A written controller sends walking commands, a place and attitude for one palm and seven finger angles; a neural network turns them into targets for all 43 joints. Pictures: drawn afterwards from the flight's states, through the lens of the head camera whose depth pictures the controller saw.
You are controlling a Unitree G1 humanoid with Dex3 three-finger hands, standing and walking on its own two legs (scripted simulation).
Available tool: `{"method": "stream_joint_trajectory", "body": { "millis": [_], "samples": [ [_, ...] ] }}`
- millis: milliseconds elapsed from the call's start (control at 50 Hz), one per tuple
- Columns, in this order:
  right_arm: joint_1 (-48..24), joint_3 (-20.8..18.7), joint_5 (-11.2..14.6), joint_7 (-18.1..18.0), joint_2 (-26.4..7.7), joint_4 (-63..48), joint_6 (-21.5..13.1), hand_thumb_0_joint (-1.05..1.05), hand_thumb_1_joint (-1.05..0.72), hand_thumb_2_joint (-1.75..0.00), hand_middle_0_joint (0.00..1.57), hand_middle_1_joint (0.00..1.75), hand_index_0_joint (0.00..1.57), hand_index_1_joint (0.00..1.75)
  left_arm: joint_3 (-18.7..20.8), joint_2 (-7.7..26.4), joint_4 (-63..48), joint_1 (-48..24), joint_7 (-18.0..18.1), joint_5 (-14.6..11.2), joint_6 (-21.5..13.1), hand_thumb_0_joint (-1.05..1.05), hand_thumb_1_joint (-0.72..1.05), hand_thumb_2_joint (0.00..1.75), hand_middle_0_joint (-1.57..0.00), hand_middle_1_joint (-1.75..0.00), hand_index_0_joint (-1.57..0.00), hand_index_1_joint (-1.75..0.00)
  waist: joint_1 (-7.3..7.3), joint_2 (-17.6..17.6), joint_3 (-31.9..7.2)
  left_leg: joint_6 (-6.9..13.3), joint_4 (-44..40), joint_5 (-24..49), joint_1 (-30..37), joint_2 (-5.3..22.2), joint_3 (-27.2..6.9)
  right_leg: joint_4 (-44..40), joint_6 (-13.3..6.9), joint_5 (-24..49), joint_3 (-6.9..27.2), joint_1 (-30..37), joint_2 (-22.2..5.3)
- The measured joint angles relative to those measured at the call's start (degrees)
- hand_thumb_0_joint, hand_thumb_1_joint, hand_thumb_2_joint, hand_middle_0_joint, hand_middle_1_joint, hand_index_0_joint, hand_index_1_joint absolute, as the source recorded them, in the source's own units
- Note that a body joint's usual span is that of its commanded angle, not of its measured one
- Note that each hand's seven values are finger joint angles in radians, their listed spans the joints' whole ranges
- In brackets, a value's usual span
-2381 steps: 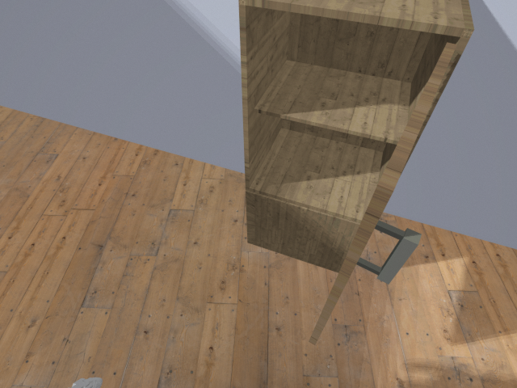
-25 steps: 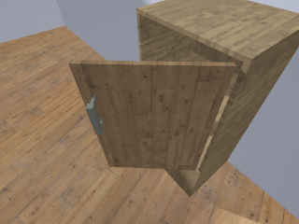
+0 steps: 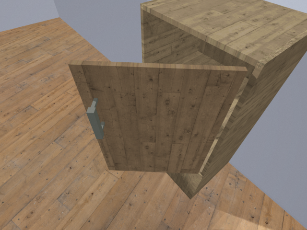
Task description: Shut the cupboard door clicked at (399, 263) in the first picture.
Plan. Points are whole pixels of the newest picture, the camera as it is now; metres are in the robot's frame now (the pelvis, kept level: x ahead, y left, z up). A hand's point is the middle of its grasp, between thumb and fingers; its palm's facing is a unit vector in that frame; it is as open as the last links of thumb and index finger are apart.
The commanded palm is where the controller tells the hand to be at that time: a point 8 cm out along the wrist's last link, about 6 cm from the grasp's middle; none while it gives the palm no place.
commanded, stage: look again from close up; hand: left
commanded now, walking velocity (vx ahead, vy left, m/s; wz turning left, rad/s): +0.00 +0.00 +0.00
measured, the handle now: (97, 119) +0.40 +0.20 +0.05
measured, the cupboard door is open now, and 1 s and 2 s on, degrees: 48 48 48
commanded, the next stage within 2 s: raise the hand and make a fist in 0.42 s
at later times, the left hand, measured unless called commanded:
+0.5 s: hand out of the picture -0.01 +0.16 -0.18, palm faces +0.02 -0.99 -0.16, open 7.4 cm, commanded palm none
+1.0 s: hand out of the picture +0.12 +0.17 -0.06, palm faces +0.14 -0.99 -0.02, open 5.9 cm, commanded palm +0.11 +0.22 -0.04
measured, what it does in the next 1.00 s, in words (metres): lowers itself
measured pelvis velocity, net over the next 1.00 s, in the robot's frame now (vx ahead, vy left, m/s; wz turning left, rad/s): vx -0.05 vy -0.03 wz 0.05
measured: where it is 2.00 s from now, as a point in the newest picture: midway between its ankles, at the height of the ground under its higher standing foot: outside the picture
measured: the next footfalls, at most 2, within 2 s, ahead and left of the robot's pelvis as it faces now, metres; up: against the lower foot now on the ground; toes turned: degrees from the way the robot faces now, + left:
none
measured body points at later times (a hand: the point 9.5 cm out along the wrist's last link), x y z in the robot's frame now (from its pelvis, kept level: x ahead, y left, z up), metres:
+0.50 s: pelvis +0.00 +0.00 +0.00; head +0.02 +0.01 +0.45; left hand -0.01 +0.21 -0.16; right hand +0.00 -0.21 -0.16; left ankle -0.04 +0.08 -0.74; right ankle -0.01 -0.13 -0.74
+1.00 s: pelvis -0.05 -0.03 -0.09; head -0.01 -0.02 +0.36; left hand +0.10 +0.22 -0.06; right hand +0.20 -0.26 -0.11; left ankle -0.04 +0.08 -0.74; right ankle +0.00 -0.10 -0.74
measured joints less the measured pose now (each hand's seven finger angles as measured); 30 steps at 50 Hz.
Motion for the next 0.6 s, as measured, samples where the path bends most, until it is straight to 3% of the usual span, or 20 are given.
{"method": "stream_joint_trajectory", "body": {
  "millis": [540, 560, 580, 600],
  "samples": [
    [-0.1, -0.1, 0.3, -0.1, 0.7, 0.4, 0.2, 0.01, -0.92, -0.90, 0.20, 0.30, 0.20, 0.30, -0.4, -1.1, 1.0, 1.1, 0.4, 0.2, -0.1, 0.01, 0.91, 0.90, -0.19, -0.30, -0.20, -0.30, 0.16, -0.7, 0.7, 0.3, -0.1, 0.3, -0.5, 0.0, 0.2, -1.1, 0.4, 0.7, 0.1, 0.0, 0.0],
    [0.6, 0.1, 0.6, -0.7, 0.5, -1.8, -0.9, 0.02, -0.92, -0.90, 0.20, 0.30, 0.20, 0.30, 1.8, -0.8, -8.4, 3.9, 0.7, -0.6, 4.3, 0.02, 0.92, 0.90, -0.20, -0.30, -0.20, -0.30, -0.30, -0.9, 1.0, 0.2, 1.2, -0.1, -1.4, 0.1, 0.0, 0.8, 0.3, 0.6, -0.1, -1.2, 0.0],
    [2.2, 0.7, 1.5, -1.8, 0.2, -4.4, -4.0, 0.02, -0.92, -0.90, 0.20, 0.30, 0.20, 0.30, 2.1, 0.5, -20.2, 7.6, 2.0, -2.2, 6.8, 0.03, 0.94, 0.90, -0.20, -0.30, -0.20, -0.30, -0.48, -1.3, 1.0, 0.1, 2.3, -0.6, -2.2, 0.0, -0.1, 4.8, -0.1, -0.4, 0.1, -3.3, 0.0],
    [3.9, 0.7, 2.0, -2.6, -0.2, -6.8, -7.5, 0.02, -0.93, -0.90, 0.20, 0.30, 0.21, 0.30, 1.6, 1.8, -30.4, 11.2, 3.4, -4.1, 5.8, 0.04, 0.94, 0.90, -0.20, -0.30, -0.20, -0.30, -0.56, -1.6, 0.1, 0.0, 2.8, -0.9, -2.7, -0.4, 0.0, 8.7, -0.6, -2.0, 0.3, -5.2, 0.0]
  ]
}}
